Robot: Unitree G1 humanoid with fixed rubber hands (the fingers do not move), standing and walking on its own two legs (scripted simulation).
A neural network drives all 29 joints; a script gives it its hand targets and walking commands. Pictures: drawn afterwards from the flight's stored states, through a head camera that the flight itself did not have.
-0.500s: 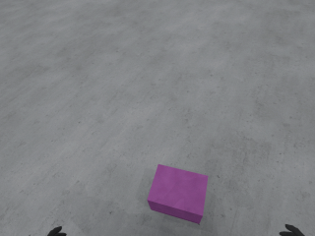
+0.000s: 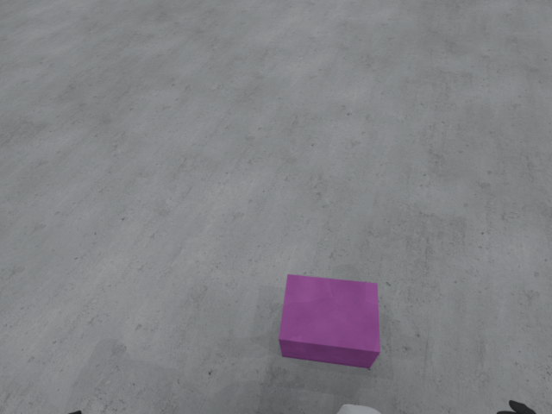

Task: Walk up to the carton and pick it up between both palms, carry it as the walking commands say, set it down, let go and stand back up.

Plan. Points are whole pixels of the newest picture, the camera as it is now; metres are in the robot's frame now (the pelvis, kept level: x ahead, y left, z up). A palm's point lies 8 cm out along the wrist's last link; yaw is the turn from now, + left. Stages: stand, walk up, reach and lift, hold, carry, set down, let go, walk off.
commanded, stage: walk up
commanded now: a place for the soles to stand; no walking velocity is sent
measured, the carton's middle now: (328, 321) +0.47 -0.09 -0.65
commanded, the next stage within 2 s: reach and lift in 1.98 s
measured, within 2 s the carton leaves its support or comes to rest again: neither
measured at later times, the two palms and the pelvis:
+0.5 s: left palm (80, 394) +0.16 +0.34 -0.08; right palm out of the picture +0.06 -0.34 -0.08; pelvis +0.02 +0.01 +0.00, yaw -7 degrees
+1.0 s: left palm (104, 361) +0.21 +0.31 -0.06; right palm out of the picture +0.08 -0.33 -0.09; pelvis +0.03 +0.01 +0.01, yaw -11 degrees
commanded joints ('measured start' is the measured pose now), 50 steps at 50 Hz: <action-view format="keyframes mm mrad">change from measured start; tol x32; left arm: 1 11 244 57 -76 9 -9 -5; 50 -190 147 -6 15 -15 -1 -17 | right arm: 1 -84 -165 -10 -72 40 -36 -49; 50 -131 -194 12 117 27 -69 -42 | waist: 1 59 -120 -40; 50 6 -69 -106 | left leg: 1 -201 16 -41 196 -188 42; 6 129 -31 -5 -56 42 76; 9 178 320 -502 -376 61 224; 15 72 249 -195 -254 489 207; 23 -85 25 -23 85 -118 51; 28 122 259 -365 -318 145 202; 50 175 67 -47 -248 194 85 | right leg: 1 218 -327 549 -345 440 -257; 11 -132 -21 199 267 -105 3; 18 155 27 14 -162 170 -34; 22 271 -299 488 -251 572 -253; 29 48 -35 84 -49 65 3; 34 132 -176 350 -247 509 -129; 50 97 -100 243 -261 416 -60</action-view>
